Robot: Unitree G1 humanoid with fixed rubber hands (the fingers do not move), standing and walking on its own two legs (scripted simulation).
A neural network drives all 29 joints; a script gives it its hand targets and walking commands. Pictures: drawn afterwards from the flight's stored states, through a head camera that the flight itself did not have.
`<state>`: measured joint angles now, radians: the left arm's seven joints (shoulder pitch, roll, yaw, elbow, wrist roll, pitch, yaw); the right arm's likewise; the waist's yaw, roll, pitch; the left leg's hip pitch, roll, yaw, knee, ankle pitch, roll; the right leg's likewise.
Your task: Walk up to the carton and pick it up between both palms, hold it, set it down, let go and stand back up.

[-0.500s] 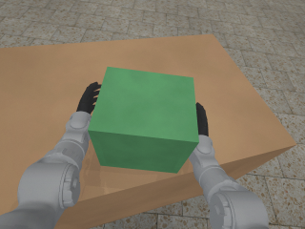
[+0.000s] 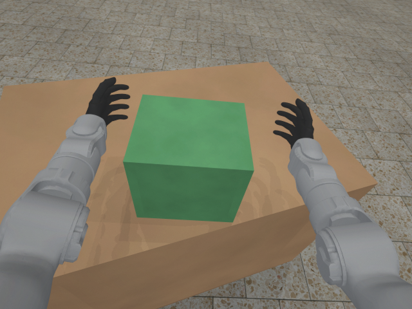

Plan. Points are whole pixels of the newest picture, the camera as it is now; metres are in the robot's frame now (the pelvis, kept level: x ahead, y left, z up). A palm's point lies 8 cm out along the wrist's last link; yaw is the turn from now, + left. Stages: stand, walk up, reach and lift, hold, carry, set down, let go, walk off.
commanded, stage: set down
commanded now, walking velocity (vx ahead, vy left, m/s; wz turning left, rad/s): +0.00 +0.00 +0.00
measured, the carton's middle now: (189, 161) +0.44 -0.02 +0.03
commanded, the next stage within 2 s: none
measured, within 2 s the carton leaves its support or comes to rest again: neither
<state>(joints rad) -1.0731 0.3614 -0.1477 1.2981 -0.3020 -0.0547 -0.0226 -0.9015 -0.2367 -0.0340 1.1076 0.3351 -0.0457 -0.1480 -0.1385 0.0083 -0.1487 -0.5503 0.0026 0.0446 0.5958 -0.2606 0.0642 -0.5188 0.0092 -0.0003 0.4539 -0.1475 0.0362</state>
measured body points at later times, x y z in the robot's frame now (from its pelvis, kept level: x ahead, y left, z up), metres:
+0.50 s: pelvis -0.01 -0.03 +0.01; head +0.02 +0.01 +0.46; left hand +0.49 +0.16 +0.18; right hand +0.42 -0.22 +0.17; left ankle +0.01 +0.07 -0.73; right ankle +0.04 -0.15 -0.73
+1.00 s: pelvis +0.01 -0.02 +0.01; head +0.02 +0.01 +0.46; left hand +0.43 +0.19 +0.12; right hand +0.38 -0.21 +0.12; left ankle +0.01 +0.07 -0.73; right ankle +0.04 -0.15 -0.73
